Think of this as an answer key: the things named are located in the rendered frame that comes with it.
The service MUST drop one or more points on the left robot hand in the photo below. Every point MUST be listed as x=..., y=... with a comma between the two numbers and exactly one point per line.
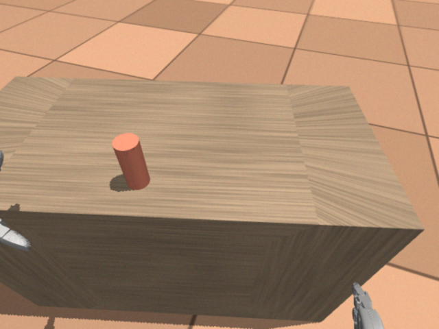
x=11, y=237

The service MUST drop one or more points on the right robot hand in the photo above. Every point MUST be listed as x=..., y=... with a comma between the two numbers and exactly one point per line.
x=363, y=315

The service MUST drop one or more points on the can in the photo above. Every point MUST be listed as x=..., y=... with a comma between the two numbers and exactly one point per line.
x=128, y=150

